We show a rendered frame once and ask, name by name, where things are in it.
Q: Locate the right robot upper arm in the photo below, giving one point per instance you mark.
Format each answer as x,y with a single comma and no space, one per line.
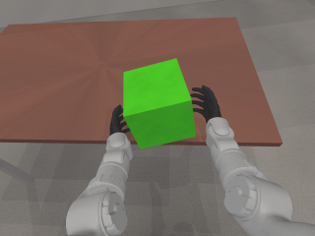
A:
262,208

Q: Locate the robot left forearm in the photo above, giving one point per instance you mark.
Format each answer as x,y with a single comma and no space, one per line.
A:
113,171

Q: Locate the robot right hand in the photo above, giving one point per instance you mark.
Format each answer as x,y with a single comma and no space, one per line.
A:
210,105

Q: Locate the table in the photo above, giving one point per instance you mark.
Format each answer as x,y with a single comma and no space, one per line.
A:
60,82

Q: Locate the robot left hand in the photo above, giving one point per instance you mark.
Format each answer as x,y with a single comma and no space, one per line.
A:
115,125

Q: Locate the robot right forearm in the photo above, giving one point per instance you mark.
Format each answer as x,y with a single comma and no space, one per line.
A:
227,156

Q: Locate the left robot upper arm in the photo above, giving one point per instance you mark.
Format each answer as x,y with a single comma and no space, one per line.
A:
101,214

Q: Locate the carton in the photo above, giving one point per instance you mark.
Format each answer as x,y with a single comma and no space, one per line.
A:
157,105

